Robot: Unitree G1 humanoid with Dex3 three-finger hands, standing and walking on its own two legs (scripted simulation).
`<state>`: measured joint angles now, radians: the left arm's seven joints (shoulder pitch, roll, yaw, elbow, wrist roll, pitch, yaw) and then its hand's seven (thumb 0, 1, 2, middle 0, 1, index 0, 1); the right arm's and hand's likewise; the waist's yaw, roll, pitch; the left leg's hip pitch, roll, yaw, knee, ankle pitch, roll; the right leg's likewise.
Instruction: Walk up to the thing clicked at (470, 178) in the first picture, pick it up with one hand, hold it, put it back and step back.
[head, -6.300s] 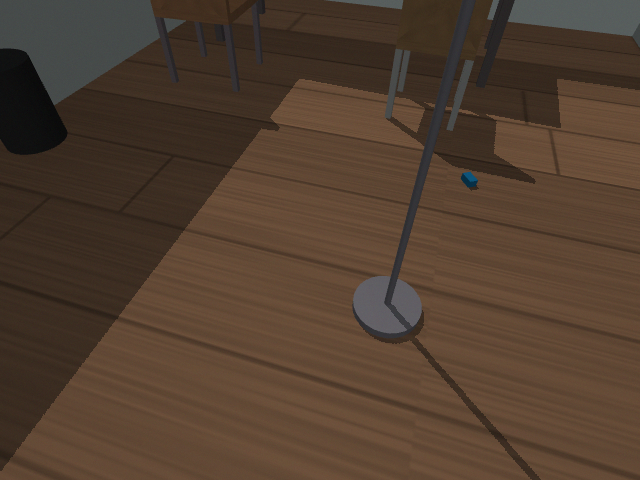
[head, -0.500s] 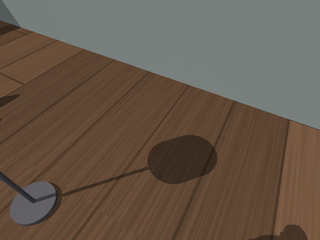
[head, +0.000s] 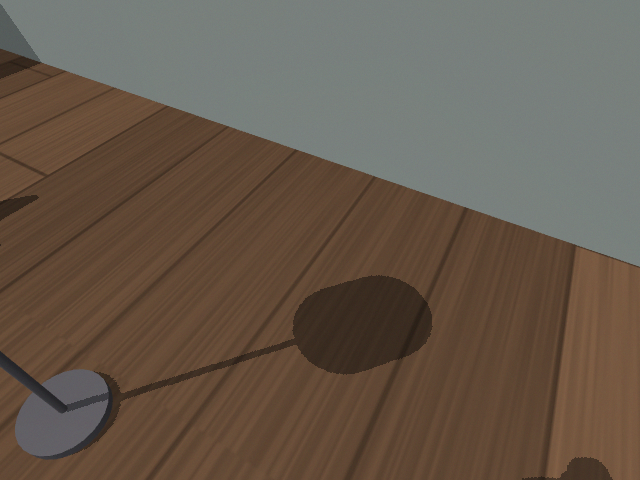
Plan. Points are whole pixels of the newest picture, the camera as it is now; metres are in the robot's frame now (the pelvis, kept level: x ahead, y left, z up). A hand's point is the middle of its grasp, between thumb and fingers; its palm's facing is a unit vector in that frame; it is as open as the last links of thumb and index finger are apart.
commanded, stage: walk up
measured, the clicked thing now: out of the picture +1.11 +1.45 -0.76
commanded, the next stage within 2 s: none
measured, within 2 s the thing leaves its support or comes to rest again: neither
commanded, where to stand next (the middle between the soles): +0.93 +0.01 m, yaw -1 degrees
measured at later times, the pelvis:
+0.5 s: pelvis +0.13 -0.05 -0.01, yaw +0 degrees
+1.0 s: pelvis +0.36 -0.02 -0.01, yaw -2 degrees
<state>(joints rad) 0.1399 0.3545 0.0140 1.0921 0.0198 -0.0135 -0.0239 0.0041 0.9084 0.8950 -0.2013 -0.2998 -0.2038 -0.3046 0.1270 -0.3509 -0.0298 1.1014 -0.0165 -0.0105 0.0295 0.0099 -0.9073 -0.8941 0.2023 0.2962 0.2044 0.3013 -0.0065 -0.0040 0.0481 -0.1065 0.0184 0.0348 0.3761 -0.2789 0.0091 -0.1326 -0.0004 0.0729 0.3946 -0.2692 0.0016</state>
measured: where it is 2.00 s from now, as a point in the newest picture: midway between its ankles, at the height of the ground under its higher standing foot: (326, 328)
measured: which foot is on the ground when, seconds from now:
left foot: down 0.00-0.22, up 0.24-0.64, down 0.66-1.00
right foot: down 0.00-0.02, up 0.04-0.20, down 0.22-0.68, up 0.70-1.00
